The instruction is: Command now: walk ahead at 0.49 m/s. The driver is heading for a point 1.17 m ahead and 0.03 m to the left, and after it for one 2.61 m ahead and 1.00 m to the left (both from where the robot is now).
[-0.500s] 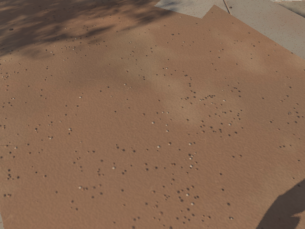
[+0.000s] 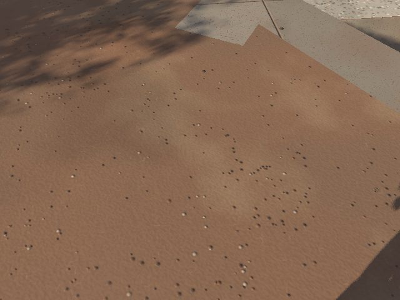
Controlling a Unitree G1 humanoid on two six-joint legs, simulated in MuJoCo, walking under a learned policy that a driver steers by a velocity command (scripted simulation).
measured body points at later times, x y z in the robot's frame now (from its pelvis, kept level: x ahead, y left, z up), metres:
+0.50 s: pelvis +0.28 -0.09 +0.00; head +0.30 -0.10 +0.45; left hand +0.35 +0.18 -0.13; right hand +0.36 -0.35 -0.14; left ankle +0.26 +0.07 -0.65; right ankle +0.31 -0.16 -0.74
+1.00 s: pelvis +0.55 -0.02 -0.01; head +0.58 -0.01 +0.44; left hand +0.56 +0.25 -0.16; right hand +0.70 -0.27 -0.13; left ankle +0.62 +0.07 -0.74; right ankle +0.41 -0.16 -0.65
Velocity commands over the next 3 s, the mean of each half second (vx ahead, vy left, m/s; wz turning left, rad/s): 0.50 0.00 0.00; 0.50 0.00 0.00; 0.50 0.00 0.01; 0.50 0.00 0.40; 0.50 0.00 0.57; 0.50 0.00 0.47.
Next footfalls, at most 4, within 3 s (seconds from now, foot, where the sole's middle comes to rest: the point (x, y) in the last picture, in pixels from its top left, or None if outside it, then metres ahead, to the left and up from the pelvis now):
0.30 right None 0.35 -0.16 -0.78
0.88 left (181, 259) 0.67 0.07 -0.78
1.46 right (239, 186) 0.98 -0.17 -0.78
2.04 left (173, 141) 1.24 0.11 -0.78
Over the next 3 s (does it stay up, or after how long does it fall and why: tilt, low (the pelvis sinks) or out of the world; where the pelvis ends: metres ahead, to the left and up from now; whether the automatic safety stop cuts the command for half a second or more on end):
stays up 1.56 0.22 -0.01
